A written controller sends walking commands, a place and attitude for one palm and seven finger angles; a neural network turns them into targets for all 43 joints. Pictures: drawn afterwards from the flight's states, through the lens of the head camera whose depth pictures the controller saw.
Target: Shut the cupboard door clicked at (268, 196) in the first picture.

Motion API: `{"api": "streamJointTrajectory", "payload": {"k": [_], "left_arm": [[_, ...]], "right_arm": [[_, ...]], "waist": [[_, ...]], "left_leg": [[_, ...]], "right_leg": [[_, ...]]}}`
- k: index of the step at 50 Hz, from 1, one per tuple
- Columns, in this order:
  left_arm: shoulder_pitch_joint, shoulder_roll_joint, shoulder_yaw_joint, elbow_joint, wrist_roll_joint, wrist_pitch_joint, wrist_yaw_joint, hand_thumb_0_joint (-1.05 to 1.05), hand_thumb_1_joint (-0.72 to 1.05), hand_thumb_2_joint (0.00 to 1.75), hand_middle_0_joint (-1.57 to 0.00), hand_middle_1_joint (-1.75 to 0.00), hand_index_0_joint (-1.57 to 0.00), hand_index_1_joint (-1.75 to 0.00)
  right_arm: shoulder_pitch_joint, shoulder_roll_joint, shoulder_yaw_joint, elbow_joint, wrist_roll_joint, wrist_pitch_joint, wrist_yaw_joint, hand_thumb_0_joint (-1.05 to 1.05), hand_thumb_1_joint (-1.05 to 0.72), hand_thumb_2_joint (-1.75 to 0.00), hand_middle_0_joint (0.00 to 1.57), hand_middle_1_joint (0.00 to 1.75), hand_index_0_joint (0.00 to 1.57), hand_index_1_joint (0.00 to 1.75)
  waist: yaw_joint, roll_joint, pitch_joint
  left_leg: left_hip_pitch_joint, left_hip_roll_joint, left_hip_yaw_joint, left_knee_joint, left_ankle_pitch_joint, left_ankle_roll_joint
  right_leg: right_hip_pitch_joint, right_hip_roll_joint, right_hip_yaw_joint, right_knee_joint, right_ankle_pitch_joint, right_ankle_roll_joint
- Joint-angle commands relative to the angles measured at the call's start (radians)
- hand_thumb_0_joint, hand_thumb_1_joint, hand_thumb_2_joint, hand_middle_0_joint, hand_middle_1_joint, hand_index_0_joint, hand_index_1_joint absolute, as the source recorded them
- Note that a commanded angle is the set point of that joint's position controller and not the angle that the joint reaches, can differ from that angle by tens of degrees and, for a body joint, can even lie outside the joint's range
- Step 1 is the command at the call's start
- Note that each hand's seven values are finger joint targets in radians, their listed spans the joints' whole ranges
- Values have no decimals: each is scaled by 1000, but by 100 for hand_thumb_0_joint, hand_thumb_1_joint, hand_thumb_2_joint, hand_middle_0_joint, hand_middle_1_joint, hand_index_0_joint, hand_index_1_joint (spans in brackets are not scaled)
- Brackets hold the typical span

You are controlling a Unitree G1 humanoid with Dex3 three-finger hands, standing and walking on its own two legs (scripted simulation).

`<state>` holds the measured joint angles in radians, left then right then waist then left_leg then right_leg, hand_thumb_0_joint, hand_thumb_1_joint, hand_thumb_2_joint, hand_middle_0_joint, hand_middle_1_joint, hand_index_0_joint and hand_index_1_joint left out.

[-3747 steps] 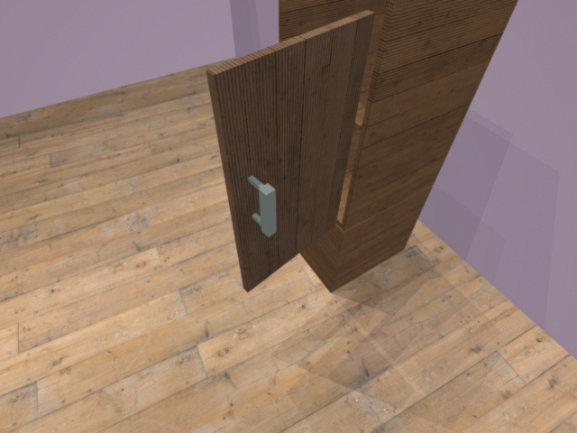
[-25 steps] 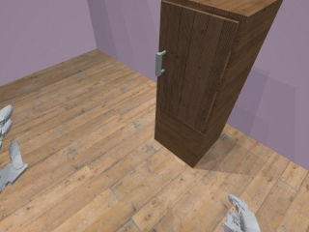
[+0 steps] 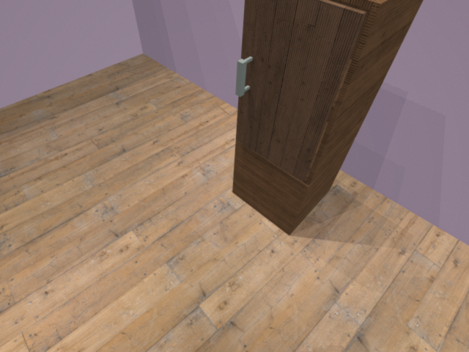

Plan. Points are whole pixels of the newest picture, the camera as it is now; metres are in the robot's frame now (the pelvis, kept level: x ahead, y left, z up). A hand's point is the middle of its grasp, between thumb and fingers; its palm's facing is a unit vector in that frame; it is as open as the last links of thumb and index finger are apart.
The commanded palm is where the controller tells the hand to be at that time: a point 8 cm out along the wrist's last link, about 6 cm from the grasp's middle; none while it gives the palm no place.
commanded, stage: let the arm hang, fingers relaxed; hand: left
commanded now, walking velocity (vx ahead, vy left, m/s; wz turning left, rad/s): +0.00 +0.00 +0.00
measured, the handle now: (244, 76) +0.92 +0.02 -0.02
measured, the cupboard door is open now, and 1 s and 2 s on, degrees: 1 1 1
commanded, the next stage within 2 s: look to check the result in 0.58 s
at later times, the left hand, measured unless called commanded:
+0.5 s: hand out of the picture +0.05 +0.19 -0.17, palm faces +0.00 -0.98 -0.22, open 7.4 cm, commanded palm none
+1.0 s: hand out of the picture +0.06 +0.21 -0.16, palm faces -0.01 -0.96 -0.28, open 7.4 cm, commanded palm none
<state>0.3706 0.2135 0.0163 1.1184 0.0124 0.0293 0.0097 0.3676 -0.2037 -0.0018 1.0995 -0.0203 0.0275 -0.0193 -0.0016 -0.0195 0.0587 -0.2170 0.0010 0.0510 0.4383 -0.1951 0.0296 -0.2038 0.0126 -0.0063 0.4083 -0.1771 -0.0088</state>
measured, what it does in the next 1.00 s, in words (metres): stands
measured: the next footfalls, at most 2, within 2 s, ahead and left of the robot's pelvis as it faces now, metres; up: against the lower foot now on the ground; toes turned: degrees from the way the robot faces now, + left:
none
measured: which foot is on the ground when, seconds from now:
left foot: down 0.00-1.00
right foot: down 0.00-1.00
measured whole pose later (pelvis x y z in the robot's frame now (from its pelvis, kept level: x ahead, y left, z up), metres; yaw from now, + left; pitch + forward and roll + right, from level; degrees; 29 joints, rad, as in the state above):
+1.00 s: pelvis +0.03 -0.01 +0.01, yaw -1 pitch -2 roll +0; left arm 0.20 0.26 0.01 1.14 0.01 -0.01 0.01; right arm 0.20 -0.25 0.00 1.12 -0.02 0.00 -0.02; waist -0.01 0.01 0.04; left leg -0.12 0.01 0.06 0.34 -0.19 0.01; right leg -0.12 0.02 0.00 0.34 -0.19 -0.02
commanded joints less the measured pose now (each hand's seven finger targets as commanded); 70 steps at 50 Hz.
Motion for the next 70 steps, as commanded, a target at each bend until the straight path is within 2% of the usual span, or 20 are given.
{"api": "streamJointTrajectory", "payload": {"k": [1, 5, 7, 11, 15, 19, 28, 32, 35, 43, 47, 49, 61, 65, 70], "left_arm": [[-9, 108, 19, -36, 4, -31, 12, 0, 90, 90, -20, -30, -20, -30], [-2, 106, 20, -22, 5, -34, 15, 0, 90, 90, -20, -30, -20, -30], [-3, 103, 21, -20, 7, -33, 17, 0, 90, 90, -20, -30, -20, -30], [-21, 109, 23, -24, 8, -35, 18, 0, 90, 90, -20, -30, -20, -30], [-40, 119, 25, -36, 9, -36, 18, 0, 90, 90, -20, -30, -20, -30], [-68, 129, 27, -46, 9, -42, 17, 0, 90, 90, -20, -30, -20, -30], [-110, 163, 28, -50, 5, -53, 14, 0, 90, 90, -20, -30, -20, -30], [-129, 172, 26, -42, 2, -53, 12, 0, 90, 90, -20, -30, -20, -30], [-135, 183, 25, -37, 1, -55, 12, 0, 90, 90, -20, -30, -20, -30], [-147, 203, 23, -28, -1, -55, 12, 0, 90, 90, -20, -30, -20, -30], [-157, 204, 20, -22, -2, -53, 11, 0, 90, 90, -20, -30, -20, -30], [-162, 209, 21, -21, -1, -55, 12, 0, 90, 90, -20, -30, -20, -30], [-171, 212, 22, -19, -2, -57, 12, 0, 90, 90, -20, -30, -20, -30], [-173, 212, 23, -20, -1, -55, 11, 0, 90, 90, -20, -30, -20, -30], [-177, 216, 23, -21, -2, -58, 11, 0, 90, 90, -20, -30, -20, -30]], "right_arm": [[-3, -137, -31, -52, 3, -29, -14, 0, -90, -90, 20, 30, 20, 30], [5, -133, -33, -44, 4, -36, -16, 0, -90, -90, 20, 30, 20, 30], [-1, -132, -35, -41, 4, -35, -15, 0, -90, -90, 20, 30, 20, 30], [-4, -126, -35, -39, 4, -36, -13, 0, -90, -90, 20, 30, 20, 30], [-27, -123, -36, -40, 2, -36, -9, 0, -90, -90, 20, 30, 20, 30], [-49, -127, -37, -44, 2, -40, -7, 0, -90, -90, 20, 30, 20, 30], [-105, -165, -34, -45, 6, -48, -7, 0, -90, -90, 20, 30, 20, 30], [-122, -174, -32, -37, 5, -49, -7, 0, -90, -90, 20, 30, 20, 30], [-132, -185, -30, -33, 6, -49, -8, 0, -90, -90, 20, 30, 20, 30], [-157, -210, -29, -29, 9, -46, -9, 0, -90, -90, 20, 30, 20, 30], [-165, -214, -28, -25, 7, -44, -8, 0, -90, -90, 20, 30, 20, 30], [-166, -216, -29, -25, 7, -43, -8, 0, -90, -90, 20, 30, 20, 30], [-183, -221, -28, -23, 6, -46, -9, 0, -90, -90, 20, 30, 20, 30], [-185, -219, -27, -23, 7, -45, -9, 0, -90, -90, 20, 30, 20, 30], [-183, -223, -28, -20, 6, -45, -9, 0, -90, -90, 20, 30, 20, 30]], "waist": [[-5, 38, 22], [-1, 28, 8], [-1, 18, 41], [-5, -8, 49], [-4, -5, 57], [-9, 17, 31], [-5, 26, -10], [-5, 45, -24], [-5, 33, -43], [-6, 33, -40], [-7, 28, -32], [-9, 12, -37], [-8, 26, -46], [-5, 32, -19], [-8, 31, -48]], "left_leg": [[-46, 102, -142, -164, -214, 21], [-38, 110, -149, -172, -193, 26], [-48, 111, -148, -179, -212, 25], [-39, 104, -136, -167, -183, 24], [-34, 94, -125, -157, -164, 19], [0, 94, -112, -146, -108, 13], [46, 101, -106, -137, 30, 5], [61, 106, -107, -147, 44, 1], [80, 111, -107, -145, 85, 1], [107, 117, -104, -150, 115, -1], [108, 117, -107, -164, 95, -3], [114, 118, -105, -160, 105, -3], [126, 118, -106, -166, 139, -7], [113, 119, -105, -173, 127, -8], [127, 119, -103, -170, 132, -9]], "right_leg": [[-39, -76, 116, -93, -145, -40], [-28, -75, 109, -74, -105, -40], [-51, -74, 109, -76, -121, -37], [-67, -81, 122, -87, -131, -38], [-79, -87, 131, -97, -141, -36], [-74, -91, 134, -100, -103, -38], [-12, -100, 133, -108, 17, -38], [15, -105, 128, -114, 37, -37], [38, -108, 124, -111, 89, -38], [49, -111, 120, -123, 127, -38], [53, -113, 118, -130, 104, -34], [54, -115, 117, -132, 119, -35], [79, -117, 117, -133, 170, -35], [75, -118, 110, -140, 150, -33], [91, -120, 113, -140, 163, -36]]}}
